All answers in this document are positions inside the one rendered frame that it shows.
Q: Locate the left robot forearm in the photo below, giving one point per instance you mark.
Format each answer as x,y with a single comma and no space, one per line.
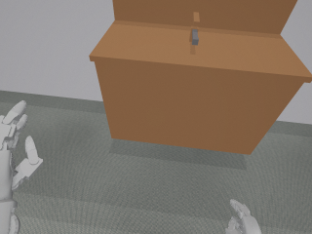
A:
9,222

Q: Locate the counter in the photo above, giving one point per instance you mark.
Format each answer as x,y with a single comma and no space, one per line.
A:
223,94

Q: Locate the right robot hand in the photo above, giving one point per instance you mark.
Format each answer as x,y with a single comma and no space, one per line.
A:
248,225

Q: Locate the left robot hand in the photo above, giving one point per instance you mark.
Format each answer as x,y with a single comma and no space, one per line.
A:
10,129

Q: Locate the tap lever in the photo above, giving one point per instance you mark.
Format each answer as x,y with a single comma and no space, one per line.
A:
195,38

